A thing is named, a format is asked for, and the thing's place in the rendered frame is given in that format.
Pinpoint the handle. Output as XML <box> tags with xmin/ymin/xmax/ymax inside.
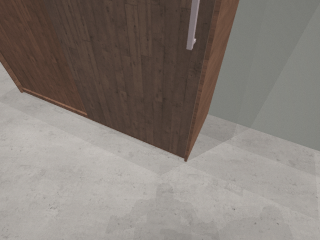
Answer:
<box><xmin>186</xmin><ymin>0</ymin><xmax>200</xmax><ymax>50</ymax></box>

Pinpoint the wardrobe door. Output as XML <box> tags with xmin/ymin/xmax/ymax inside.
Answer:
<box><xmin>43</xmin><ymin>0</ymin><xmax>217</xmax><ymax>157</ymax></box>
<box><xmin>0</xmin><ymin>0</ymin><xmax>86</xmax><ymax>113</ymax></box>

